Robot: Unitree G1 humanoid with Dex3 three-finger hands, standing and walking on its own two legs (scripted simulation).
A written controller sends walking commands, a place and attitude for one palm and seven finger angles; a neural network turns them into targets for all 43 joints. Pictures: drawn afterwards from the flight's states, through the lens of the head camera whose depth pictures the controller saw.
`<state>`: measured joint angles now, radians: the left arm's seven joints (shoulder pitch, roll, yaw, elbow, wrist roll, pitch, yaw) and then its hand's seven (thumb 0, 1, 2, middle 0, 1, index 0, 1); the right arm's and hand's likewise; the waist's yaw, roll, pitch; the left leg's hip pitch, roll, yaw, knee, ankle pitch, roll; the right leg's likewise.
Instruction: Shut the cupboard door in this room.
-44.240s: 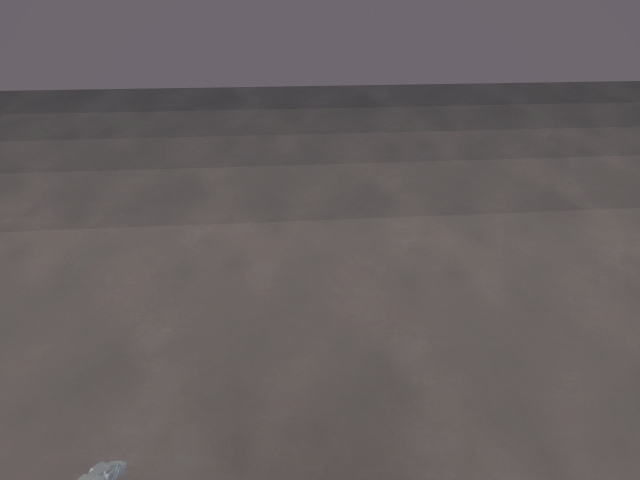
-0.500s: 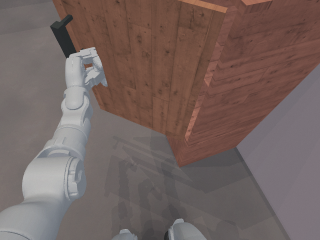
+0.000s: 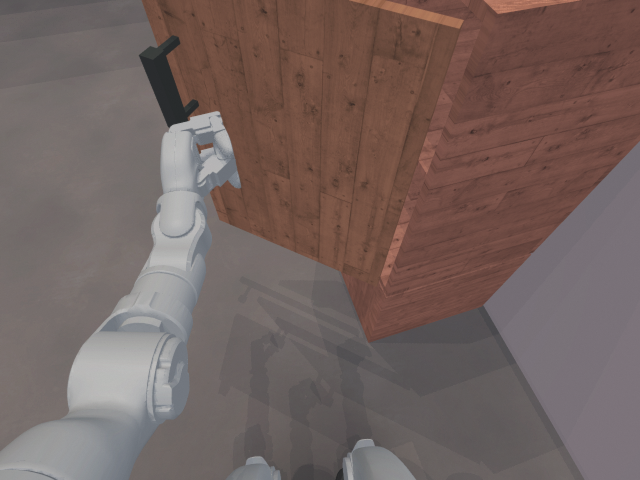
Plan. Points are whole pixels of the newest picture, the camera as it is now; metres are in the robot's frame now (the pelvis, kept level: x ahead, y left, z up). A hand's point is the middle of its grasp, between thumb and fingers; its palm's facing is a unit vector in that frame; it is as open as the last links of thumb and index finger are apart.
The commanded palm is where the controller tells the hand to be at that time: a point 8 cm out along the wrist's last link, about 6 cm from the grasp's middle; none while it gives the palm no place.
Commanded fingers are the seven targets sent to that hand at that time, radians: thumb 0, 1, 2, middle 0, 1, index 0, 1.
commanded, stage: draw the hand back to the body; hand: left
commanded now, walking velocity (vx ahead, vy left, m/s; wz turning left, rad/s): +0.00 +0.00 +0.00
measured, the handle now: (175, 84) +0.67 +0.17 +0.08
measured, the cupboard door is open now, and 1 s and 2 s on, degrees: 47 47 47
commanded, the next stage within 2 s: step back with the hand held close in 1.48 s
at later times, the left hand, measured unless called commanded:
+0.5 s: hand (120, 241) +0.34 +0.16 +0.15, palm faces +0.05 -0.99 -0.14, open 3.0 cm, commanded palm +0.31 +0.22 +0.16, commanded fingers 0.00 0.90 0.90 -1.00 -1.17 -1.00 -1.17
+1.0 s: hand out of the picture +0.24 +0.27 +0.20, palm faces +0.38 -0.84 -0.37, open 5.3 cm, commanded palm +0.19 +0.31 +0.22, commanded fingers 0.00 0.90 0.90 -0.31 -0.42 -0.31 -0.42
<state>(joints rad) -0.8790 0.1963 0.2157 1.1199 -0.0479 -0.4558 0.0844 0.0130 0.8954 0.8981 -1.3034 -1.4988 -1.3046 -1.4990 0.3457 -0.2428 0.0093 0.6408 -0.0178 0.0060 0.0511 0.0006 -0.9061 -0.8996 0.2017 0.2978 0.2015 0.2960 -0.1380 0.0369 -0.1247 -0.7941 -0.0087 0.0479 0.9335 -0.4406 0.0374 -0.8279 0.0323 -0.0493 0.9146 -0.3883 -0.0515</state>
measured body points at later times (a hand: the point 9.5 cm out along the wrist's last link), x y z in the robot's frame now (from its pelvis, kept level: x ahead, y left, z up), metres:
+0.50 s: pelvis +0.02 +0.01 +0.04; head +0.02 -0.01 +0.49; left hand +0.33 +0.22 +0.16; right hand +0.19 -0.24 -0.04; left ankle +0.00 +0.10 -0.68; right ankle +0.03 -0.09 -0.68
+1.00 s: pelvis +0.04 +0.02 +0.06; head +0.02 -0.01 +0.51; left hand +0.22 +0.31 +0.22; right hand +0.22 -0.19 -0.04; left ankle +0.00 +0.10 -0.68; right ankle +0.03 -0.09 -0.68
